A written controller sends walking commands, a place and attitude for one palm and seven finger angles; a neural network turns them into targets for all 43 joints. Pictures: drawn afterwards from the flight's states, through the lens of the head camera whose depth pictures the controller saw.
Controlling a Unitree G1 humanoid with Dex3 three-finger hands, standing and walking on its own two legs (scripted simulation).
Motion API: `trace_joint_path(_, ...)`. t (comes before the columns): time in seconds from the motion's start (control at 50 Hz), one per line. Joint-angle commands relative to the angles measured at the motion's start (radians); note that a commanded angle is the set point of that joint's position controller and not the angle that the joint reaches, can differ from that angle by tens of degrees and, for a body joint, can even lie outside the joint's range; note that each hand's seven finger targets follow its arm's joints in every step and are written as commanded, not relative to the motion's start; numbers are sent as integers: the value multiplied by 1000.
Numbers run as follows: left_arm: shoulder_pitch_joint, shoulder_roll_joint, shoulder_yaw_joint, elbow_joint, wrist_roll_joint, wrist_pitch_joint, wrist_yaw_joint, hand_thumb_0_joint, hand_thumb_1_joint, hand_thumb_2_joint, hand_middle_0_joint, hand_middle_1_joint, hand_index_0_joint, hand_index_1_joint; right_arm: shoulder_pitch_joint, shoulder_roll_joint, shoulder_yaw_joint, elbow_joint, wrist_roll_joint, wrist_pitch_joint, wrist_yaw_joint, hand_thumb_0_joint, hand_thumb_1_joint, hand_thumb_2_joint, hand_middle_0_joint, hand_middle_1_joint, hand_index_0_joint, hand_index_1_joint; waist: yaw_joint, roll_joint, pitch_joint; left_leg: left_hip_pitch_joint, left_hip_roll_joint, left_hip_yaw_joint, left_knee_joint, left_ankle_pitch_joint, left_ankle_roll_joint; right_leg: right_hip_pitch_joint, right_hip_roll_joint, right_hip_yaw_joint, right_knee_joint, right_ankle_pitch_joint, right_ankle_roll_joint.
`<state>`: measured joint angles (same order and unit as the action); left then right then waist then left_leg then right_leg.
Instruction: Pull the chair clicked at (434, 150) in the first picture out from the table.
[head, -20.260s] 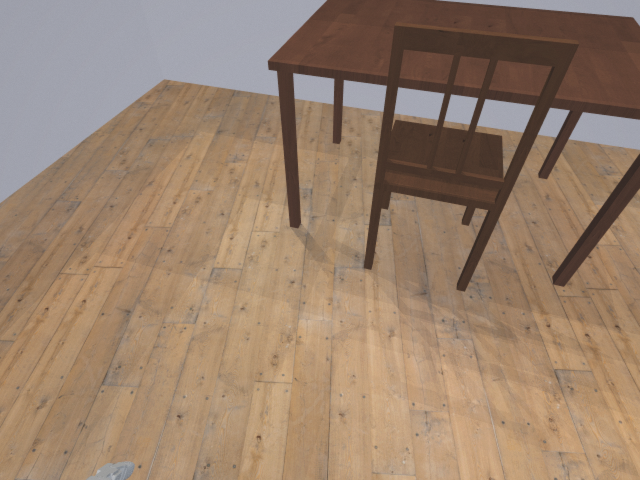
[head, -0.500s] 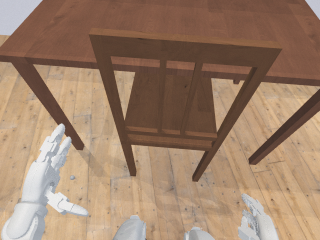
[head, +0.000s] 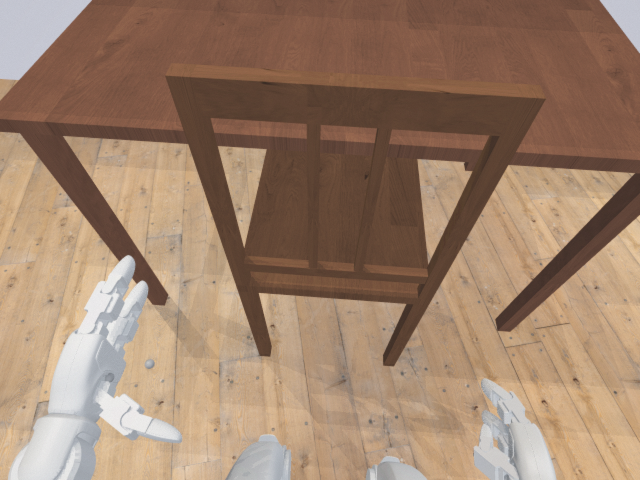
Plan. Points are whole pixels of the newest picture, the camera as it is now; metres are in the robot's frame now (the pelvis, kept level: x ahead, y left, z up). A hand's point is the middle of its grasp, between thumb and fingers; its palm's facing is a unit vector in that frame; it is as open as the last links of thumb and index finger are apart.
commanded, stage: aim the fingers beside a spindle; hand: left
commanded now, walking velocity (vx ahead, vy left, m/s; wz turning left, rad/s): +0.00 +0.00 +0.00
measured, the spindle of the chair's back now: (313, 208) +0.50 +0.04 +0.00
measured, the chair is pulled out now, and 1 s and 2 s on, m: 0.00 0.00 0.00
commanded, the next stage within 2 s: none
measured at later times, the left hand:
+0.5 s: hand (175, 338) +0.28 +0.19 +0.02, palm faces -0.05 -1.00 -0.05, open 16.9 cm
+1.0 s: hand (196, 311) +0.32 +0.18 +0.00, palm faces -0.05 -1.00 -0.04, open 16.9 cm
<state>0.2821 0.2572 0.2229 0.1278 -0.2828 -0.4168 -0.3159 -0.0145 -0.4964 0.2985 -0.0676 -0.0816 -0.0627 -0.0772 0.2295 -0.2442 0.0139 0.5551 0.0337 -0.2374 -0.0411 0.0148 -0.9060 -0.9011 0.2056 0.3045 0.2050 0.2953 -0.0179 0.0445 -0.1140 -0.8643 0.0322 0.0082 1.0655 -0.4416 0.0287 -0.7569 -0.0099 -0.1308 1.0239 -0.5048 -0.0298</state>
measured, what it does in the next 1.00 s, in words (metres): stands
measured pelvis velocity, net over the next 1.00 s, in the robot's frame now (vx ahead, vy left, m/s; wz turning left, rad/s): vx -0.01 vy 0.01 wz -0.02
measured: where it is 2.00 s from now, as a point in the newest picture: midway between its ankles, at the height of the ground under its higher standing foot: outside the picture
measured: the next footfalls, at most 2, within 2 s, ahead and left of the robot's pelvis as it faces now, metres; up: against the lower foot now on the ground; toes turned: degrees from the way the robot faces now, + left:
none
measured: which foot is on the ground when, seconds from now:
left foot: down 0.00-1.00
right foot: down 0.00-1.00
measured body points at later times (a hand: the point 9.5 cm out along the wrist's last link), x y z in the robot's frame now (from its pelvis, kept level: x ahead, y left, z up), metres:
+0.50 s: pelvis -0.01 +0.00 -0.01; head +0.08 +0.00 +0.43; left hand +0.27 +0.25 +0.02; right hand +0.15 -0.25 -0.10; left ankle +0.04 +0.10 -0.67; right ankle +0.00 -0.10 -0.67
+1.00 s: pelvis -0.01 +0.01 -0.03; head +0.09 +0.01 +0.41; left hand +0.32 +0.23 +0.01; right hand +0.14 -0.24 -0.12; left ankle +0.04 +0.10 -0.67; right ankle +0.00 -0.10 -0.67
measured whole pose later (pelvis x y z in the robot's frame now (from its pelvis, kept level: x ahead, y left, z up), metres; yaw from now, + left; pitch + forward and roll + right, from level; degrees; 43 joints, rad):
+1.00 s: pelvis -0.01 +0.01 -0.03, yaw -1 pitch +19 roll -3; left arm -0.08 0.24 0.19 0.38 -0.21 -0.46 -0.24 -0.01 -0.50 0.30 -0.07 -0.08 -0.06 -0.08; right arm 0.22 -0.26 0.01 0.58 0.01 -0.18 -0.02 0.01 -0.91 -0.90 0.21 0.30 0.20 0.30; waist -0.04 0.04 -0.13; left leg -1.05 0.03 0.02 1.19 -0.48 0.04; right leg -0.95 -0.02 -0.11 1.16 -0.54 -0.02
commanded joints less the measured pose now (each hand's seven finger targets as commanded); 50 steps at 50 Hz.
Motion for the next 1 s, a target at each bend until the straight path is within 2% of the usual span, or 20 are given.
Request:
trace_joint_path(0.0,-107,140,78,-128,-19,-73,10,0,-500,300,-60,-80,-60,-80,-28,-143,-58,-127,2,-50,-10,0,-900,-900,200,300,200,300,-18,-14,-178,179,-29,-55,-131,155,-2,30,19,81,-159,155,11)
trace_joint_path(0.04,-173,149,64,-100,-9,-70,-6,0,-500,300,-60,-80,-60,-80,-25,-151,-55,-121,4,-50,-12,0,-900,-900,200,300,200,300,-33,-5,-164,156,-30,-52,-116,131,0,8,15,94,-160,130,12)
trace_joint_path(0.1,-193,154,57,-127,-15,-73,-30,0,-500,300,-60,-80,-60,-80,-18,-154,-57,-128,3,-59,-15,0,-900,-900,200,300,200,300,-20,31,-234,190,-29,-53,-110,159,2,25,14,96,-149,156,8)
trace_joint_path(0.14,-204,182,82,-144,-19,-75,-28,0,-500,300,-60,-80,-60,-80,-14,-155,-58,-128,2,-62,-14,0,-900,-900,200,300,200,300,-15,23,-273,199,-29,-55,-106,190,3,48,15,99,-142,191,9)
trace_joint_path(0.16,-226,171,65,-164,-21,-80,-27,0,-500,300,-60,-80,-60,-80,-15,-153,-56,-129,0,-65,-13,0,-900,-900,200,300,200,300,-17,32,-292,205,-30,-55,-101,203,4,50,14,100,-137,205,10)
trace_joint_path(0.22,-220,191,107,-122,-18,-83,-2,0,-500,300,-60,-80,-60,-80,-15,-151,-60,-117,-1,-61,-12,0,-900,-900,200,300,200,300,-7,1,-273,191,-25,-58,-100,207,1,34,19,89,-125,204,10)
trace_joint_path(0.28,-238,157,81,-91,-10,-79,15,0,-500,300,-60,-80,-60,-80,-17,-150,-58,-118,-3,-57,-5,0,-900,-900,200,300,200,300,-8,35,-256,179,-28,-55,-102,191,-2,11,15,84,-114,189,8)
trace_joint_path(0.32,-230,148,70,-46,2,-67,20,0,-500,300,-60,-80,-60,-80,-16,-154,-58,-120,-4,-49,-2,0,-900,-900,200,300,200,300,-11,1,-246,168,-27,-57,-102,188,0,-2,16,78,-110,189,9)
trace_joint_path(0.36,-240,146,65,-44,5,-64,19,0,-500,300,-60,-80,-60,-80,-14,-157,-62,-125,-3,-44,1,0,-900,-900,200,300,200,300,-10,-1,-264,163,-28,-53,-96,184,0,0,14,84,-104,190,9)
trace_joint_path(0.42,-310,137,35,-53,11,-69,17,0,-500,300,-60,-80,-60,-80,-11,-162,-59,-126,-3,-41,0,0,-900,-900,200,300,200,300,-25,7,-266,162,-25,-56,-88,165,2,-29,14,83,-100,168,10)
trace_joint_path(0.5,-419,156,49,-57,18,-93,38,0,-500,300,-60,-80,-60,-80,1,-163,-60,-111,-9,-40,-5,0,-900,-900,200,300,200,300,-33,2,-293,158,-21,-64,-74,151,2,-51,16,86,-86,144,10)
trace_joint_path(0.52,-404,172,65,-43,22,-97,46,0,-500,300,-60,-80,-60,-80,4,-164,-59,-109,-11,-38,-4,0,-900,-900,200,300,200,300,-25,8,-294,159,-21,-66,-74,159,0,-54,18,84,-82,146,7)
trace_joint_path(0.56,-421,151,49,-39,27,-104,56,0,-500,300,-60,-80,-60,-80,3,-159,-58,-108,-14,-35,0,0,-900,-900,200,300,200,300,-22,32,-321,175,-23,-68,-74,178,-3,-53,16,80,-69,164,6)
trace_joint_path(0.62,-397,172,76,17,35,-92,62,0,-500,300,-60,-80,-60,-80,7,-165,-61,-104,-13,-24,4,0,-900,-900,200,300,200,300,-15,-4,-334,158,-21,-64,-63,192,-1,-46,18,81,-59,187,6)
trace_joint_path(0.64,-403,150,58,21,33,-86,59,0,-500,300,-60,-80,-60,-80,5,-164,-60,-110,-14,-20,6,0,-900,-900,200,300,200,300,-16,-4,-346,151,-25,-60,-60,199,-1,-36,15,84,-55,203,8)
trace_joint_path(0.72,-425,160,66,72,34,-61,47,0,-500,300,-60,-80,-60,-80,6,-167,-59,-114,-9,1,8,0,-900,-900,200,300,200,300,-18,-18,-318,115,-23,-56,-53,179,0,-43,18,88,-56,194,7)
trace_joint_path(0.78,-465,135,33,16,37,-75,52,0,-500,300,-60,-80,-60,-80,8,-163,-61,-120,-12,2,11,0,-900,-900,200,300,200,300,-20,29,-356,159,-21,-63,-50,212,-4,-61,15,80,-42,209,6)
trace_joint_path(0.8,-486,124,19,13,36,-80,56,0,-500,300,-60,-80,-60,-80,10,-162,-60,-116,-12,4,12,0,-900,-900,200,300,200,300,-28,26,-354,164,-19,-66,-47,215,-4,-72,16,77,-41,208,6)
trace_joint_path(0.84,-536,150,42,24,39,-94,67,0,-500,300,-60,-80,-60,-80,15,-166,-62,-102,-16,6,8,0,-900,-900,200,300,200,300,-38,0,-345,146,-16,-71,-37,190,-2,-93,19,78,-40,181,9)
trace_joint_path(0.98,-553,98,-16,78,70,-100,89,0,-500,300,-60,-80,-60,-80,14,-165,-63,-96,-20,22,19,0,-900,-900,200,300,200,300,-36,47,-359,168,-14,-81,-31,200,-10,-150,16,70,-10,168,3)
